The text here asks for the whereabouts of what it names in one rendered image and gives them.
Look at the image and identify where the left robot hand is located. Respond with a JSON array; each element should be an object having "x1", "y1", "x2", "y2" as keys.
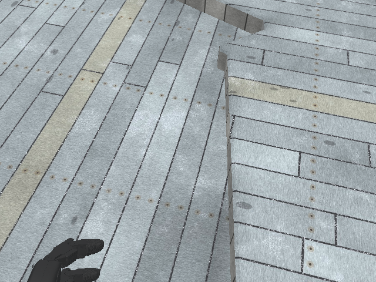
[{"x1": 27, "y1": 238, "x2": 104, "y2": 282}]

